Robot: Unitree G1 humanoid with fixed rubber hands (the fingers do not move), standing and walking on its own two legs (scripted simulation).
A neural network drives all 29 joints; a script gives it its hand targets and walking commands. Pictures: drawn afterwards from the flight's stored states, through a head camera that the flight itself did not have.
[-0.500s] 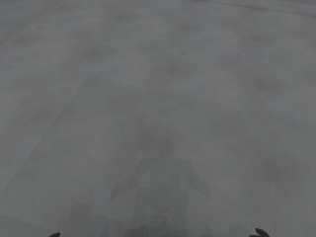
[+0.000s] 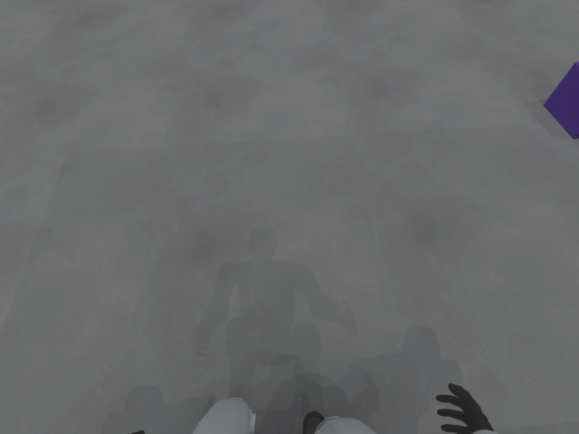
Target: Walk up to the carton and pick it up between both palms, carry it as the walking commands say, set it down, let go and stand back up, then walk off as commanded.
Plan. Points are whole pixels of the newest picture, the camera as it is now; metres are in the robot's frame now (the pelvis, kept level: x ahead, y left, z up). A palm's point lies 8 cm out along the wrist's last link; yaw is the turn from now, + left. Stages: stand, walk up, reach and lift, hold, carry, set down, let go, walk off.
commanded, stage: walk up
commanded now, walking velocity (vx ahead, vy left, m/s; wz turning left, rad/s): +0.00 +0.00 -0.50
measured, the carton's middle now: out of the picture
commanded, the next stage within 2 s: none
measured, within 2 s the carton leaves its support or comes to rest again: neither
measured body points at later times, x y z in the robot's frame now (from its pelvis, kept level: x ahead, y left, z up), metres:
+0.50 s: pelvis +0.01 -0.04 -0.01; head +0.03 -0.06 +0.44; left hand +0.16 +0.20 -0.14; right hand -0.03 -0.29 -0.17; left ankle -0.02 +0.14 -0.74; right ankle -0.04 -0.17 -0.73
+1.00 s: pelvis +0.22 -0.15 -0.02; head +0.26 -0.14 +0.43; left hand +0.29 +0.09 -0.18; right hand +0.25 -0.42 -0.14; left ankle +0.34 -0.09 -0.74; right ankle +0.03 -0.19 -0.66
